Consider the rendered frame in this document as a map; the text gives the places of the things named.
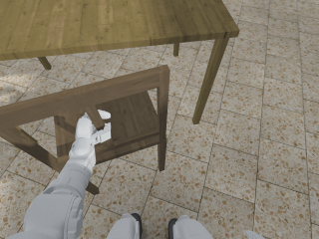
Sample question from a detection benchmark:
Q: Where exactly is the right robot foot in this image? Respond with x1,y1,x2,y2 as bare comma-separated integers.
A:
167,218,178,239

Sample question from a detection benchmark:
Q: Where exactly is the left robot hand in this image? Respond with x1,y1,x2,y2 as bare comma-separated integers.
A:
75,110,112,145

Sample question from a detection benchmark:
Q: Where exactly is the robot left forearm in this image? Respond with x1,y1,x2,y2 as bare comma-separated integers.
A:
23,137,96,232

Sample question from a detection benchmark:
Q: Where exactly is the left robot thigh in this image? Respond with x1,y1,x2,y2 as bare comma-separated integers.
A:
106,217,140,239

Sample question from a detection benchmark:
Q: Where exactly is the table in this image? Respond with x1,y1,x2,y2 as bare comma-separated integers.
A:
0,0,240,143

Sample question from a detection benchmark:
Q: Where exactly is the chair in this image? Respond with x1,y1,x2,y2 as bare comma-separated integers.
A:
0,65,170,195

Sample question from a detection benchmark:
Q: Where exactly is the left robot upper arm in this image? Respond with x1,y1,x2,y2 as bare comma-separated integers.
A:
5,193,84,239

